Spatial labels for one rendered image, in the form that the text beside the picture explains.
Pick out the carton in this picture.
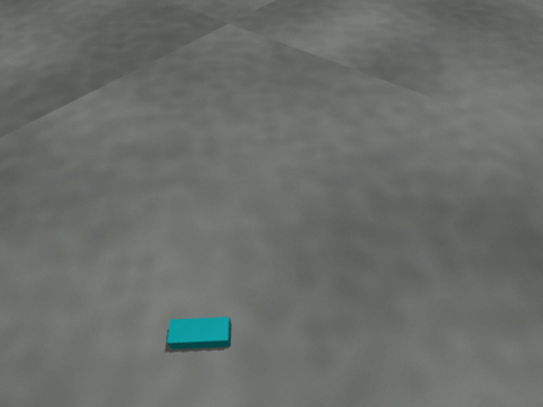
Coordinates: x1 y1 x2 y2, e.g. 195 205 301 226
167 317 232 349

